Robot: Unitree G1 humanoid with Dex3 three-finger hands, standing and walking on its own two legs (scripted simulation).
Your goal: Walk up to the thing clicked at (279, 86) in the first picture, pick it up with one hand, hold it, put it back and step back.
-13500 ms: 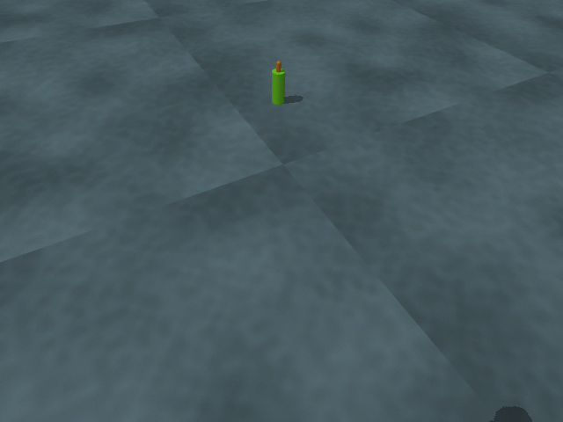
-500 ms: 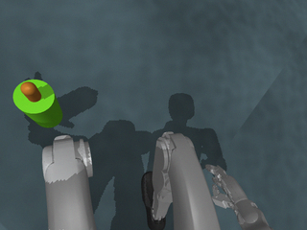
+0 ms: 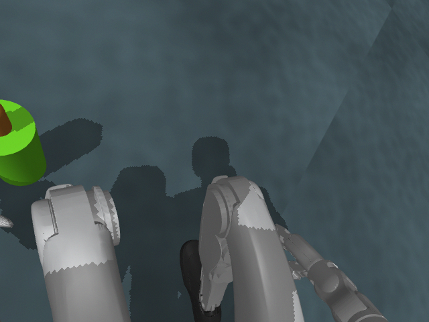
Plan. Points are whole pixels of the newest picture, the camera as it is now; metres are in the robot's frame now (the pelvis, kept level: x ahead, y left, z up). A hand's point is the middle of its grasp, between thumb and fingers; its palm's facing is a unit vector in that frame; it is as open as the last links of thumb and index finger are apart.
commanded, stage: close in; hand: left
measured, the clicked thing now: (9, 143) +0.41 +0.28 -0.15
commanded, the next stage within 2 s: close in 0.46 s
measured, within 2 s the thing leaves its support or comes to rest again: leaves its support in 1.38 s
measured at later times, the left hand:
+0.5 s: hand (3, 161) +0.38 +0.29 -0.14, palm faces +0.24 -0.97 +0.03, open 16.8 cm
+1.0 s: hand (6, 151) +0.40 +0.28 -0.15, palm faces +0.26 -0.96 +0.03, open 11.3 cm
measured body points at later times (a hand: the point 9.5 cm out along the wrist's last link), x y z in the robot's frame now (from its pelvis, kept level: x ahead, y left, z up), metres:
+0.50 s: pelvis +0.00 +0.00 +0.00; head +0.20 +0.17 +0.36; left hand +0.36 +0.34 -0.14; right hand +0.18 -0.24 -0.05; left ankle +0.08 +0.14 -0.25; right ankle +0.11 -0.12 -0.25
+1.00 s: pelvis +0.00 +0.01 +0.00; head +0.20 +0.18 +0.36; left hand +0.38 +0.34 -0.15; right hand +0.19 -0.24 -0.05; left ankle +0.08 +0.14 -0.25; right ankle +0.11 -0.12 -0.25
